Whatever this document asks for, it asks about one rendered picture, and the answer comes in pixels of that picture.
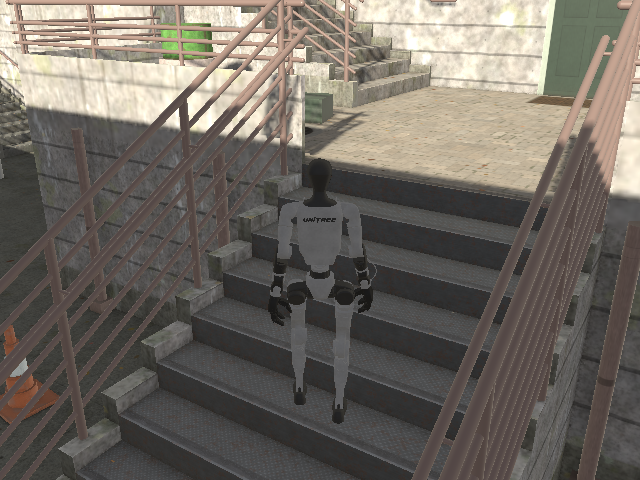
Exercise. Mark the robot torso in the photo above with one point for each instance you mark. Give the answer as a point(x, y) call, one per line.
point(319, 237)

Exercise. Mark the robot right forearm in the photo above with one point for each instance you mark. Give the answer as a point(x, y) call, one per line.
point(362, 271)

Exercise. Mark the robot left foot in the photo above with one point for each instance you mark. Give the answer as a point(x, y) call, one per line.
point(299, 397)

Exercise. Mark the robot right hand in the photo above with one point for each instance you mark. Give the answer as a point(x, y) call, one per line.
point(367, 298)

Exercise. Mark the robot left hand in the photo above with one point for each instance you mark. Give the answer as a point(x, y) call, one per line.
point(272, 308)

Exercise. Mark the right robot upper arm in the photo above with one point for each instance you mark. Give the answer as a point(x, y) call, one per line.
point(350, 211)

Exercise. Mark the left robot upper arm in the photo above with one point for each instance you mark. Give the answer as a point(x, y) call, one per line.
point(288, 212)

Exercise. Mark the robot left forearm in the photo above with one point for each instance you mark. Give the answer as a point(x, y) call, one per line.
point(278, 275)

